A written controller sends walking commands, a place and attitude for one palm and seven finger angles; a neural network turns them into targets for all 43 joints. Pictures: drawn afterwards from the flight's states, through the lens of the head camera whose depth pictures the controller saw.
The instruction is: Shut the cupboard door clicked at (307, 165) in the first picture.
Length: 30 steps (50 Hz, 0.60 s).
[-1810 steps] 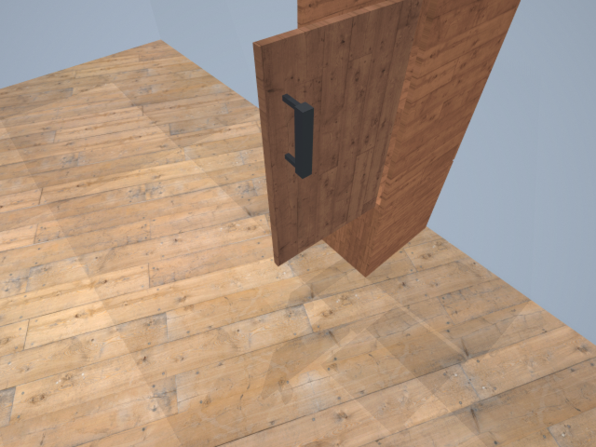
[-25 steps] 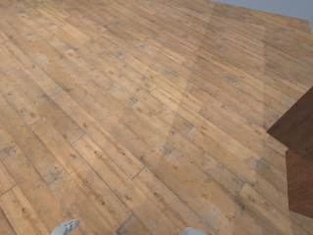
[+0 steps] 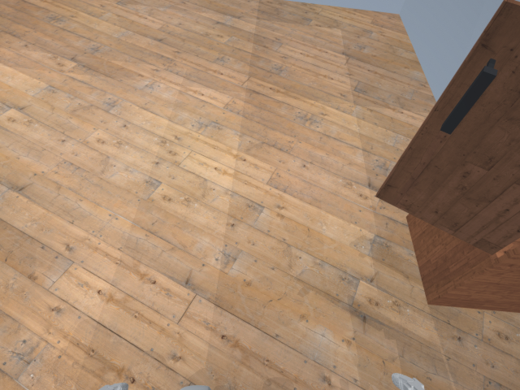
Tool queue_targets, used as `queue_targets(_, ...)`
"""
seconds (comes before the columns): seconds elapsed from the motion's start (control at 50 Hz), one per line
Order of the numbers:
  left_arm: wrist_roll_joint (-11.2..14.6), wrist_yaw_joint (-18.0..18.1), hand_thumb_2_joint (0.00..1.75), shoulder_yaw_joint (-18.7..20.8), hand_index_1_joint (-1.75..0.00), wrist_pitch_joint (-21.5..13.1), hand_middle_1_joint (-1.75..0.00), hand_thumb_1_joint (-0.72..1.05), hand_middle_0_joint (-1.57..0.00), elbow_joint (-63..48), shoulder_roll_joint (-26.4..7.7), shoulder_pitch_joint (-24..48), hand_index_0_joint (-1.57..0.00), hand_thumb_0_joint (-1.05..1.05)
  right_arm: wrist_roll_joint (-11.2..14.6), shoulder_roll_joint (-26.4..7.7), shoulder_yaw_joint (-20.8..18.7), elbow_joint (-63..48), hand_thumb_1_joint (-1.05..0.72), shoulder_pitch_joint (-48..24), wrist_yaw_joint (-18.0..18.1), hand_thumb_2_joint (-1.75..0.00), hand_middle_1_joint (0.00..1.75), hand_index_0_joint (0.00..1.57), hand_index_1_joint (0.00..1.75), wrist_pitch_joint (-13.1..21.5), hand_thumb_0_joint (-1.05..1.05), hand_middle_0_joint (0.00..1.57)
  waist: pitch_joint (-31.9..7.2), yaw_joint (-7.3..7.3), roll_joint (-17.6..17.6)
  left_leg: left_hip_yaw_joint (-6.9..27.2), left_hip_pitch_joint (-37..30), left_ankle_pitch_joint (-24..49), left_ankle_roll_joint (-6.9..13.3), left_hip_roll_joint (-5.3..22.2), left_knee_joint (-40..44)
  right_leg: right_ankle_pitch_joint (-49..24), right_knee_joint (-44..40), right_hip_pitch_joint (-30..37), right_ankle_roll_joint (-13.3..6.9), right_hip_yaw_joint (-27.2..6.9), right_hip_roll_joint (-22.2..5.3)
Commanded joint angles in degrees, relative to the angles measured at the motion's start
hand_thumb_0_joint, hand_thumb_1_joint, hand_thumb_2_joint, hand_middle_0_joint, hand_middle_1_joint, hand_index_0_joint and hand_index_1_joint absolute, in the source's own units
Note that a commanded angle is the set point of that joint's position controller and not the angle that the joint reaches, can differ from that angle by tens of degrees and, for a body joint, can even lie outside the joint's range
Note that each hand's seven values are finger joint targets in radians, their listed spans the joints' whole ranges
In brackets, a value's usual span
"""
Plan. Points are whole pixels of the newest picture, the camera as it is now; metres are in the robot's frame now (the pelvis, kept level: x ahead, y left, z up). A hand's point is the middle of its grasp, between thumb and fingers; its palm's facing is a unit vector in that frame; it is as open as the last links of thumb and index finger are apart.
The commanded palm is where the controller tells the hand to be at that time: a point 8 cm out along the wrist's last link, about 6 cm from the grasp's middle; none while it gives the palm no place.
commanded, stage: turn to face it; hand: left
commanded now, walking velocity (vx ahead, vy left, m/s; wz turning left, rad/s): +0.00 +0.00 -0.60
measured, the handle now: (468, 97) +0.67 -0.38 +0.09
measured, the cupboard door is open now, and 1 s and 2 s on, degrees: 62 62 62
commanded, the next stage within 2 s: take the last steps up to it in 0.70 s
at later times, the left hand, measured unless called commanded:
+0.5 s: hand (191, 357) +0.18 +0.12 -0.14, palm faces -0.30 -0.92 -0.27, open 7.3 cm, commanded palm none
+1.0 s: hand (194, 358) +0.18 +0.12 -0.16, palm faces -0.42 -0.89 -0.16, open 7.4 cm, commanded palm none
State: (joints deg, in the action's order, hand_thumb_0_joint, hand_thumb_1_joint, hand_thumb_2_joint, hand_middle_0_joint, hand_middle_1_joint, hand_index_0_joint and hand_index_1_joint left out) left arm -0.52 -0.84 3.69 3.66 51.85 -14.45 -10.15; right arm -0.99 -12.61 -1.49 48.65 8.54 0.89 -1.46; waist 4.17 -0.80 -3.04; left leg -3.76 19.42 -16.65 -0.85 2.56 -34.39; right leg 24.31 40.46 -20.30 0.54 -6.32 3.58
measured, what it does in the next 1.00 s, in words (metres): steps on the spot, turning right: right foot, then left foot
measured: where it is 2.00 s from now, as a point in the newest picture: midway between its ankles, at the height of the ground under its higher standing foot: outside the picture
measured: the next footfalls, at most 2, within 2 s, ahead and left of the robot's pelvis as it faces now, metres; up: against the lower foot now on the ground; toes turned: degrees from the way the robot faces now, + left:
right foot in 0.38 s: +0.01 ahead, -0.15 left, +0.00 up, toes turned -18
left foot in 0.74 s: +0.11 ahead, +0.07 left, +0.00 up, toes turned -16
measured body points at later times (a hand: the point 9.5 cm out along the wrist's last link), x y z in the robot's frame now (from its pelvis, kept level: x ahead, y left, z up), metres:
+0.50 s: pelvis +0.01 -0.03 +0.00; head +0.04 -0.07 +0.45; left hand +0.20 +0.17 -0.12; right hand -0.04 -0.31 -0.15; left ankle +0.01 +0.11 -0.66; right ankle -0.03 -0.14 -0.73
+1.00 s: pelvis +0.04 -0.03 +0.02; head +0.08 -0.02 +0.47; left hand +0.21 +0.17 -0.14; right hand -0.04 -0.26 -0.12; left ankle +0.07 +0.08 -0.73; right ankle -0.05 -0.14 -0.67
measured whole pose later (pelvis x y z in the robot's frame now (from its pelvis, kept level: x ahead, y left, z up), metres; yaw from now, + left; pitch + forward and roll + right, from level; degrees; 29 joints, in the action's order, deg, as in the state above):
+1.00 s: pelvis +0.04 -0.03 +0.02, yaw -26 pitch +1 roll -2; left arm -1.3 -2.7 3.7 4.1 56.9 -13.3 -10.3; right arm -2.4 -10.1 -1.2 55.1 15.6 1.3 0.1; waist 2.5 1.0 -0.4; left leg -8.2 11.3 -15.7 -0.1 6.1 -26.1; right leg 25.5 50.8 -22.3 1.1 2.2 -0.5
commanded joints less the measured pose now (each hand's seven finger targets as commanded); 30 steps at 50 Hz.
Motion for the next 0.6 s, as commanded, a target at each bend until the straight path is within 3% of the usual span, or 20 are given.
queue_targets(0.0, -0.6, -0.4, 0.9, 2.4, -0.3, -1.3, -0.3, 0.9, -0.2, -5.9, -6.6, 3.1, -0.2, 0.0, -1.0, -13.3, -2.9, -3.4, -0.9, 6.3, 1.5, -0.9, 0.3, 0.2, 0.3, 1.6, 0.0, 0.2, -7.0, 2.64, 15.4, 17.4, -12.0, 28.4, 10.4, 22.5, 14.9, 8.8, 27.9, -11.9, 2.0, 2.9, -3.9)
queue_targets(0.04, -0.4, -1.1, 0.9, 2.1, -0.3, -0.8, -0.3, 0.9, -0.2, -5.4, -5.0, 3.1, -0.2, 0.0, -1.0, -12.0, -2.5, -3.6, -0.9, 4.9, 1.6, -0.9, 0.3, 0.2, 0.3, 1.6, 0.0, 0.2, -6.9, 1.63, 12.4, 8.5, -15.0, 33.9, 8.6, 18.1, 12.8, 4.7, 26.8, -12.3, 3.0, 5.1, -4.8)
queue_targets(0.08, -0.3, -1.5, 0.9, 1.8, -0.3, -0.5, -0.3, 0.9, -0.2, -5.2, -4.3, 3.5, -0.2, 0.0, -0.7, -11.7, -2.6, -3.0, -0.9, 5.6, 1.7, -0.9, 0.3, 0.2, 0.3, 1.6, 0.0, 0.2, -7.5, 1.94, 12.7, 4.3, -18.1, 35.7, 8.2, 17.4, 11.8, 3.0, 23.7, -12.2, 3.3, 7.0, -5.3)
queue_targets(0.16, -0.4, -1.8, 0.9, 1.5, -0.3, -0.1, -0.3, 0.9, -0.2, -6.0, -3.2, 6.7, -0.2, 0.0, -0.8, -12.1, -3.2, -1.3, -0.9, 8.0, 1.2, -0.9, 0.3, 0.2, 0.3, 1.4, 0.0, 0.2, -6.7, 3.37, 14.2, 0.7, -16.1, 30.9, 7.6, 17.7, 12.4, 2.1, 15.0, -8.0, 3.0, 9.1, -5.6)
queue_targets(0.24, -0.5, -1.7, 0.9, 1.1, -0.3, -0.5, -0.3, 0.9, -0.2, -5.9, -2.8, 7.0, -0.2, 0.0, -0.9, -13.2, -3.9, -0.3, -0.9, 7.9, 0.7, -0.9, 0.3, 0.2, 0.3, 1.0, 0.0, 0.2, -6.7, 3.59, 16.8, -1.3, -15.1, 30.3, 7.1, 18.4, 10.3, 1.2, 5.6, -3.1, 1.9, 11.9, -4.2)
queue_targets(0.28, -0.5, -1.4, 0.9, 0.9, -0.3, -1.0, -0.3, 0.9, -0.2, -5.5, -3.4, 5.5, -0.2, 0.0, -0.7, -13.5, -4.1, 0.1, -0.9, 7.4, 0.4, -0.9, 0.3, 0.2, 0.3, 0.9, 0.0, 0.2, -6.7, 2.56, 16.3, -2.1, -13.5, 28.7, 5.8, 18.6, 7.5, -2.9, -2.7, 1.9, 0.9, 12.5, -3.8)
queue_targets(0.3, -0.5, -1.3, 0.9, 1.0, -0.3, -1.3, -0.3, 0.9, -0.2, -4.7, -3.9, 2.7, -0.2, 0.0, -0.5, -13.7, -4.2, 0.2, -0.9, 6.3, 0.3, -0.9, 0.3, 0.2, 0.3, 0.8, 0.0, 0.2, -7.8, 0.85, 14.8, -3.8, -11.9, 26.1, 3.9, 17.7, 4.2, -9.3, -10.0, 6.8, 0.4, 13.0, -3.3)
queue_targets(0.32, -0.8, -0.9, 0.9, 1.5, -0.3, -1.7, -0.3, 0.9, -0.2, -3.4, -6.1, -1.0, -0.2, 0.0, -0.1, -12.8, -4.2, -0.1, -0.9, 5.9, 0.0, -0.9, 0.3, 0.2, 0.3, 0.7, 0.0, 0.2, -8.7, -0.97, 10.0, -5.5, -6.5, 20.0, 1.4, 15.5, -1.4, -16.0, -16.2, 14.8, -0.8, 10.5, -5.2)
queue_targets(0.34, -1.3, -0.2, 0.9, 2.3, -0.3, -2.4, -0.3, 0.9, -0.2, -2.3, -11.4, -4.3, -0.2, 0.0, 0.4, -9.1, -3.5, -1.5, -0.9, 5.7, -0.3, -0.9, 0.3, 0.2, 0.3, 0.6, 0.0, 0.2, -10.2, -2.46, -4.9, -9.2, 5.8, 2.5, -2.1, 9.2, -11.8, -27.8, -19.8, 24.8, -5.0, -3.7, -17.0)
queue_targets(0.36, -0.7, 0.5, 0.9, 2.8, -0.3, -2.7, -0.3, 0.9, -0.2, -1.4, -15.0, -7.1, -0.2, 0.0, 0.5, -7.0, -2.5, -3.8, -0.9, 2.1, -0.1, -0.9, 0.3, 0.2, 0.3, 0.1, 0.0, 0.2, -8.4, -4.06, -11.7, -5.4, 14.6, -22.2, -3.5, 2.8, -23.7, -43.3, -20.4, 22.7, -11.8, -14.7, -26.6)
queue_targets(0.38, -0.5, 1.4, 0.9, 3.2, -0.3, -2.5, -0.3, 0.9, -0.2, -1.3, -14.6, -7.7, -0.2, 0.0, 0.4, -7.6, -2.4, -4.1, -0.9, -0.2, 0.6, -0.9, 0.3, 0.2, 0.3, -0.6, 0.0, 0.2, -7.3, -4.38, -8.6, 0.9, 16.3, -21.0, -3.1, 3.4, -29.9, -46.1, -20.0, 19.6, -14.2, -14.8, -26.1)
queue_targets(0.4, -0.7, 1.8, 0.9, 3.1, -0.3, -2.6, -0.3, 0.9, -0.2, -1.5, -13.5, -4.6, -0.2, 0.0, 0.4, -7.2, -2.3, -2.9, -0.9, 0.7, 0.9, -0.9, 0.3, 0.2, 0.3, -0.6, 0.0, 0.2, -7.3, -2.42, -12.5, 3.2, 18.8, -18.8, -3.2, 3.7, -33.2, -42.8, -19.8, 19.8, -14.4, -14.8, -24.3)
queue_targets(0.44, -0.5, 1.9, 0.9, 1.8, -0.3, -2.6, -0.3, 0.9, -0.2, -3.2, -9.4, 1.1, -0.2, 0.0, 0.2, -7.8, -2.4, -0.5, -0.9, 3.1, 0.4, -0.9, 0.3, 0.2, 0.3, -0.6, 0.0, 0.2, -7.5, 0.63, -7.9, 3.5, 15.0, -10.8, -3.9, 4.3, -33.1, -39.1, -18.9, 16.0, -11.7, -6.2, -18.8)
queue_targets(0.48, -0.8, 1.9, 0.9, 1.5, -0.3, -2.8, -0.3, 0.9, -0.2, -3.8, -8.7, 3.7, -0.2, 0.0, 0.1, -6.8, -2.2, 0.7, -0.9, 5.7, 0.0, -0.9, 0.3, 0.2, 0.3, -0.9, 0.0, 0.2, -7.4, 2.4, -6.6, 2.0, 10.1, -7.5, -4.0, 3.7, -29.2, -33.9, -20.0, 11.1, -10.4, -2.5, -16.8)
queue_targets(0.54, -0.9, 1.6, 0.9, 1.5, -0.3, -2.8, -0.3, 0.9, -0.2, -3.4, -8.9, 2.9, -0.2, 0.0, 0.0, -6.1, -2.0, 1.0, -0.9, 5.5, -0.1, -0.9, 0.3, 0.2, 0.3, -1.0, 0.0, 0.2, -6.0, 1.89, -5.7, 1.0, 7.9, -6.9, -3.8, 2.2, -21.8, -26.2, -22.0, 8.9, -10.9, -4.3, -16.4)
queue_targets(0.58, -1.1, 1.5, 0.9, 1.8, -0.3, -2.8, -0.3, 0.9, -0.2, -2.5, -9.1, 1.4, -0.2, 0.0, 0.2, -5.5, -1.9, 0.5, -0.9, 4.4, 0.0, -0.9, 0.3, 0.2, 0.3, -0.4, 0.0, 0.2, -6.1, 0.97, -5.0, 0.6, 6.5, -7.9, -3.5, 1.3, -15.0, -26.5, -21.4, 10.2, -11.6, -6.4, -17.0)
